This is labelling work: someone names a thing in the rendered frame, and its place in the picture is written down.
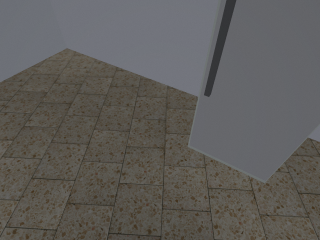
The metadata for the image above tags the fridge door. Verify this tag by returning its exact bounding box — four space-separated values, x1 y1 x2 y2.
189 0 320 181

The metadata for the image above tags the handle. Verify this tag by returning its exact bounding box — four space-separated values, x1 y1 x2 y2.
204 0 237 97

